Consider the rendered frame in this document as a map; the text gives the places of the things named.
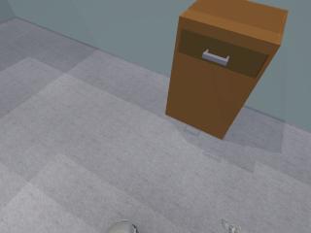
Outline drawer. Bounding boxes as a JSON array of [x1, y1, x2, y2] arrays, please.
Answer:
[[178, 28, 268, 79]]

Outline handle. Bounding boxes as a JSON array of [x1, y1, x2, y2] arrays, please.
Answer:
[[202, 50, 229, 66]]

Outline cabinet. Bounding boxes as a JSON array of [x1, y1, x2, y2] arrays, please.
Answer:
[[165, 0, 289, 140]]

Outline robot right hand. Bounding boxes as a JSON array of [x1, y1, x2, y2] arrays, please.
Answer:
[[221, 219, 247, 233]]

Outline left robot thigh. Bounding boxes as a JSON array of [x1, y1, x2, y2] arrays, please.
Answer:
[[106, 221, 137, 233]]

